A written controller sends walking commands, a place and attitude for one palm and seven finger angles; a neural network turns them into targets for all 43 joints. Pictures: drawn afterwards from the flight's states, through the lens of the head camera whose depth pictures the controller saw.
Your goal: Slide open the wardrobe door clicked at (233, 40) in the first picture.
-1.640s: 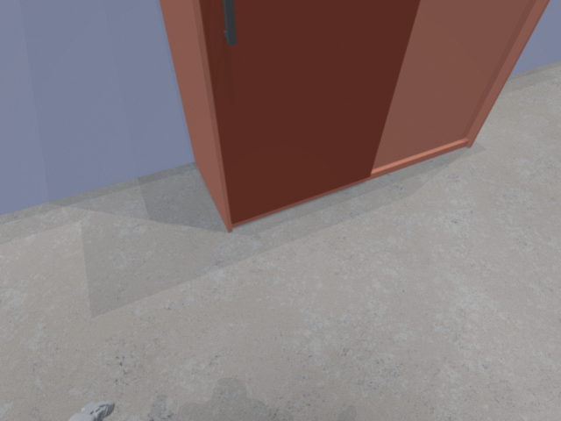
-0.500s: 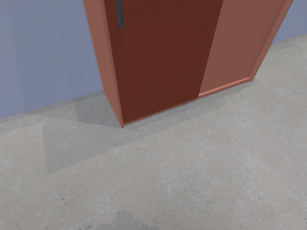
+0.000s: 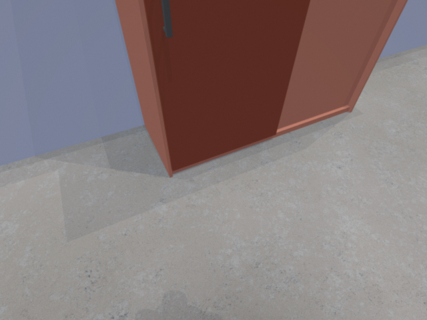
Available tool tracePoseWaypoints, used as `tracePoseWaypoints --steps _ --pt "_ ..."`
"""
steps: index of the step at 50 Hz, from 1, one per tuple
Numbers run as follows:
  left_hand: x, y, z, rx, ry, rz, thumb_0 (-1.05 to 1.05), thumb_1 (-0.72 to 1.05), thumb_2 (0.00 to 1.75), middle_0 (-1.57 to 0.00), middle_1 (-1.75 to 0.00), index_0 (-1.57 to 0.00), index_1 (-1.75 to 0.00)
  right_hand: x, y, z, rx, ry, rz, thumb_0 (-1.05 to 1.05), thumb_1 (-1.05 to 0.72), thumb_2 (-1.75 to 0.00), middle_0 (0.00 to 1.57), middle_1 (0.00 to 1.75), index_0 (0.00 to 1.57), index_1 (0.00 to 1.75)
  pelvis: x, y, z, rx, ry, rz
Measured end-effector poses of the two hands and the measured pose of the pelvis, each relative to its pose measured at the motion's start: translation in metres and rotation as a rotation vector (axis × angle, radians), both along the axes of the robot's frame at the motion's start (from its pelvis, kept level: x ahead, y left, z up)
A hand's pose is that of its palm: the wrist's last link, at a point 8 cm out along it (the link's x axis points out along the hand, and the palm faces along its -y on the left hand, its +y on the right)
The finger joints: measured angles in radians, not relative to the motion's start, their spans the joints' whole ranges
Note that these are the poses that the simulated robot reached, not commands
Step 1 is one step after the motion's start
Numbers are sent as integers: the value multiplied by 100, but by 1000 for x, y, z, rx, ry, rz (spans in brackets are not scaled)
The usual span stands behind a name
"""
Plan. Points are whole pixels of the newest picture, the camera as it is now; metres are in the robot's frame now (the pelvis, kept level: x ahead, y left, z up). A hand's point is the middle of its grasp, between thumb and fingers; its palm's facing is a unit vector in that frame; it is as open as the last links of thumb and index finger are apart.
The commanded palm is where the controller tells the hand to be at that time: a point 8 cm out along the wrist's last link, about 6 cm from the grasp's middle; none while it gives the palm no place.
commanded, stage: walk to a spot facing it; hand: left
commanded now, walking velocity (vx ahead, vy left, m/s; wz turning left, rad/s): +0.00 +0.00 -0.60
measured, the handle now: (163, 3) +1.04 +0.25 +0.18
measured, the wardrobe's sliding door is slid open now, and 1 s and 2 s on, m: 0.00 0.00 0.00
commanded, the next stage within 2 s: none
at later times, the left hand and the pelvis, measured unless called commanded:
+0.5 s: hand out of the picture +0.02 +0.15 -0.16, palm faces -0.15 -0.97 -0.21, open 7.4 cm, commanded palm none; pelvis +0.04 -0.04 +0.00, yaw -15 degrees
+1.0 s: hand (160, 229) +0.38 +0.18 -0.18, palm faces -0.44 -0.88 -0.19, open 7.4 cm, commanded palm none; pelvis +0.24 +0.01 +0.00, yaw -33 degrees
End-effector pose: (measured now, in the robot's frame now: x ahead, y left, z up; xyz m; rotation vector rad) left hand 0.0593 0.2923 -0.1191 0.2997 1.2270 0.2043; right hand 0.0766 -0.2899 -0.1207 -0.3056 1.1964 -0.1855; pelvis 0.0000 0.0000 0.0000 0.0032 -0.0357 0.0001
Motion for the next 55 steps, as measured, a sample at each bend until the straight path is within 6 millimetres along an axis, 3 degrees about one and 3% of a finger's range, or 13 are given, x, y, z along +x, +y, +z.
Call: tracePoseWaypoints --steps 5,10,17,24,30,37,40,42,45,48,52,55 --pt "-3 -12 -9 -18 36 -23 0 90 90 -20 -30 -21 -30 -11 9 -7 22 -18 -51 0 -91 -90 20 30 21 30 -5 -1 -5 5 8 -49" --pt "-6 -34 -21 -59 69 -62 0 90 90 -20 -30 -20 -30 -36 16 -23 73 -4 -115 0 -91 -90 20 30 21 30 -9 -7 -13 24 7 -107" --pt "-16 -71 -28 -78 71 -71 0 90 90 -20 -30 -21 -30 -60 3 -48 130 43 -195 1 -90 -90 20 30 21 30 5 -29 -25 7 5 -173" --pt "-36 -92 -10 -112 202 -82 0 90 90 -20 -30 -21 -30 -27 -7 -17 135 -47 -250 1 -91 -90 20 30 20 30 31 -36 -2 22 26 -255" --pt "-11 -90 -7 -117 259 -111 0 90 90 -20 -30 -21 -30 15 -7 -7 120 -112 -292 1 -91 -90 20 30 20 30 65 -31 1 11 48 -310" --pt "63 -69 -22 -113 252 -146 0 90 90 -20 -30 -21 -30 91 12 -3 106 -165 -300 1 -91 -90 20 30 20 30 126 -14 -7 -10 63 -371" --pt "107 -54 -39 -118 258 -184 0 90 90 -20 -30 -21 -30 129 22 -4 80 -230 -316 1 -91 -90 20 30 20 30 160 -3 -19 -17 64 -414" --pt "144 -47 -49 -119 262 -224 0 90 90 -20 -30 -21 -30 139 30 -2 61 -263 -345 1 -91 -90 20 30 20 30 176 3 -23 -13 50 -453" --pt "213 -46 -48 -117 216 -316 1 90 90 -20 -30 -20 -30 131 43 4 52 -246 -426 0 -91 -90 20 30 21 30 200 5 -16 -19 33 -507" --pt "287 -58 -40 -128 126 -395 1 91 90 -19 -30 -20 -30 109 60 6 52 -168 -520 0 -91 -90 20 30 21 30 224 5 -7 -28 30 -544" --pt "372 -86 -28 -144 22 -491 0 91 90 -19 -30 -20 -30 72 74 5 31 -51 -665 -1 -94 -90 20 30 21 30 254 4 -2 -25 32 -601" --pt "420 -114 -24 -156 -14 -558 0 91 90 -19 -30 -20 -30 48 92 1 50 49 -752 -1 -93 -90 20 30 20 30 276 -1 -3 -18 34 -641"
